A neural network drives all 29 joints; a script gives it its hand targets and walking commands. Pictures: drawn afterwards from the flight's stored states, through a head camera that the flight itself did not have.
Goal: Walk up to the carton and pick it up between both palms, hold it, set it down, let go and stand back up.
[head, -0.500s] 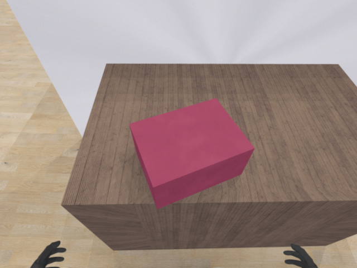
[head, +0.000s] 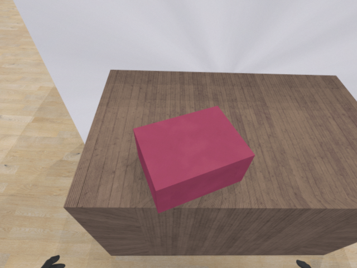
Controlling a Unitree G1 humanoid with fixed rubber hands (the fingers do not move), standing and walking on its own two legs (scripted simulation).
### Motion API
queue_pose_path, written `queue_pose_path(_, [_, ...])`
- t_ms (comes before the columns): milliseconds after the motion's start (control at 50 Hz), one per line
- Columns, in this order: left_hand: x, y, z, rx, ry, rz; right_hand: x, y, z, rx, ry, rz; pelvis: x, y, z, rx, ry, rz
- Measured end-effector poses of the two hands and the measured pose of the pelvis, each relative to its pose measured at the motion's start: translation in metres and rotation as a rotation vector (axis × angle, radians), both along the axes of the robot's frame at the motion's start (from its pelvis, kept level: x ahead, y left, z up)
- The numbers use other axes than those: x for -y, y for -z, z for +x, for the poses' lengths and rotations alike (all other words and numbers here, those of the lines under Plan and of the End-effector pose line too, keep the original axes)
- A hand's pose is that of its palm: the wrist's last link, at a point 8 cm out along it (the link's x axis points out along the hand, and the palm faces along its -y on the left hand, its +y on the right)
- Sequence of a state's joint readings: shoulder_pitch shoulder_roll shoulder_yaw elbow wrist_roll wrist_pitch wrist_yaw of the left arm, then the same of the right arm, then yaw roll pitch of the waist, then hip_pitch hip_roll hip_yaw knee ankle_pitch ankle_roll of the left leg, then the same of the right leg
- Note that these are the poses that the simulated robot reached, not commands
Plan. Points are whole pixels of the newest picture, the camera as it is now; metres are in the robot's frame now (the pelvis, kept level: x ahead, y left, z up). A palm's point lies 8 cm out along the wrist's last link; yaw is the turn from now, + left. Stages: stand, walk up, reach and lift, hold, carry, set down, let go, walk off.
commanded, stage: walk up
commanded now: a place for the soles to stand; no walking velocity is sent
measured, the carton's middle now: (189, 156) +0.42 -0.04 -0.06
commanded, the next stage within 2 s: reach and lift in 0.54 s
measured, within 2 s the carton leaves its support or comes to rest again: neither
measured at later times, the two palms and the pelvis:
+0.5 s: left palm out of the picture +0.09 +0.30 -0.11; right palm out of the picture +0.08 -0.31 -0.11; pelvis +0.01 -0.01 +0.00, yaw +1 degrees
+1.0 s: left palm (71, 262) +0.15 +0.23 -0.07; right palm out of the picture +0.12 -0.35 -0.08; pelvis -0.03 -0.05 -0.02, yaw +2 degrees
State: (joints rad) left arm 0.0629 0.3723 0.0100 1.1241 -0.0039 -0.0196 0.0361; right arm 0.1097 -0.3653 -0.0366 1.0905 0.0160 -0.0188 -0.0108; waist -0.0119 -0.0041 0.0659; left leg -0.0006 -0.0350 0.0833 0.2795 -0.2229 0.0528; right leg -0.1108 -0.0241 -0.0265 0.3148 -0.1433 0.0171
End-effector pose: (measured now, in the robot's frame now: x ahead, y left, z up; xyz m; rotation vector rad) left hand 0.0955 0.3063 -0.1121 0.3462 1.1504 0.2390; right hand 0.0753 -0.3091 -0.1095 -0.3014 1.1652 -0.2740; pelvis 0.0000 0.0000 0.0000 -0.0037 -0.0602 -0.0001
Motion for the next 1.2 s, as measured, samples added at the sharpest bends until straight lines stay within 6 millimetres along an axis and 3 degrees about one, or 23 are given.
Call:
queue_pose_path(240, [0.002,0.0,-0.014,-0.002,-0.016,-0.003,-0.004,0.003,-0.002,0.009,-0.027,0.012,0.002,0.001,0.0,0.002,-0.011,-0.001])
queue_pose_path(560, [0.007,-0.002,-0.003,0.017,-0.023,-0.004,0.004,0.001,0.011,0.029,-0.041,-0.003,0.006,0.002,0.007,-0.002,-0.022,-0.003])
queue_pose_path(600, [0.008,-0.002,0.011,-0.007,-0.046,-0.009,0.006,0.004,0.022,0.073,-0.043,0.014,0.007,0.007,0.002,-0.014,-0.032,-0.01])
queue_pose_path(700, [0.027,-0.017,0.07,0.048,0.009,-0.004,0.011,0.003,0.066,0.219,-0.052,0.061,0.011,0.021,-0.012,-0.009,-0.034,-0.027])
queue_pose_path(780, [0.049,-0.03,0.09,0.113,0.036,-0.006,0.021,-0.006,0.077,0.288,-0.082,0.065,0.017,0.024,-0.015,0.013,-0.037,-0.029])
queue_pose_path(840, [0.062,-0.034,0.087,0.146,0.03,-0.013,0.029,-0.014,0.073,0.318,-0.104,0.063,0.023,0.022,-0.015,0.027,-0.035,-0.022])
queue_pose_path(960, [0.071,-0.036,0.059,0.169,-0.023,-0.008,0.042,-0.025,0.053,0.324,-0.14,0.072,0.041,0.018,-0.021,0.034,-0.029,-0.002])
queue_pose_path(1060, [0.074,-0.041,0.045,0.205,-0.044,0.008,0.039,-0.027,0.04,0.332,-0.16,0.102,0.054,0.018,-0.031,0.028,-0.029,0.01])
queue_pose_path(1200, [0.082,-0.053,0.043,0.293,-0.048,0.016,0.029,-0.028,0.034,0.383,-0.175,0.149,0.065,0.019,-0.04,0.023,-0.028,0.015])
